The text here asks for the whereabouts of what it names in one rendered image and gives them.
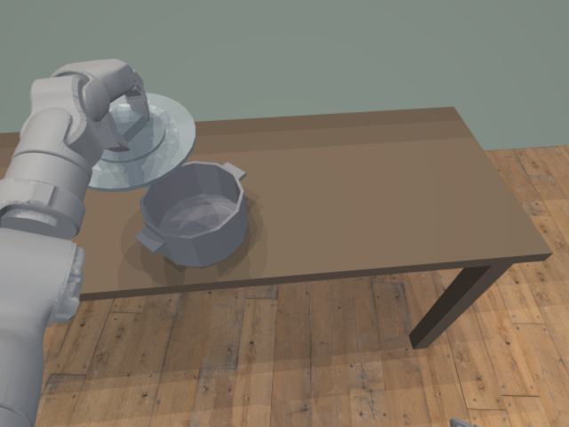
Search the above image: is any lid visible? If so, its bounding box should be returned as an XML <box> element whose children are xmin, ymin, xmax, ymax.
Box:
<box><xmin>87</xmin><ymin>93</ymin><xmax>196</xmax><ymax>192</ymax></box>

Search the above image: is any table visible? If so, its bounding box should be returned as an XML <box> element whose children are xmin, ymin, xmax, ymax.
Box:
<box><xmin>0</xmin><ymin>107</ymin><xmax>553</xmax><ymax>350</ymax></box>

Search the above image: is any left robot upper arm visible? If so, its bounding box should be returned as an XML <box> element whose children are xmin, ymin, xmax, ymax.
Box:
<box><xmin>0</xmin><ymin>227</ymin><xmax>85</xmax><ymax>427</ymax></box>

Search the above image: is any left robot hand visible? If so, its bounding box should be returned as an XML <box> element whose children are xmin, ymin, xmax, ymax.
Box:
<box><xmin>52</xmin><ymin>59</ymin><xmax>149</xmax><ymax>152</ymax></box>

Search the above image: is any pot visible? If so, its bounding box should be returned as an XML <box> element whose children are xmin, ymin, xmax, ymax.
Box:
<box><xmin>134</xmin><ymin>161</ymin><xmax>248</xmax><ymax>267</ymax></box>

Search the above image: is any robot left forearm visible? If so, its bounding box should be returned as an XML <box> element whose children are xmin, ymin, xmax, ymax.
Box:
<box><xmin>0</xmin><ymin>68</ymin><xmax>110</xmax><ymax>239</ymax></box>

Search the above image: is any knob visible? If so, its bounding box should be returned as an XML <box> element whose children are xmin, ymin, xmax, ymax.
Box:
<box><xmin>110</xmin><ymin>105</ymin><xmax>147</xmax><ymax>143</ymax></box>

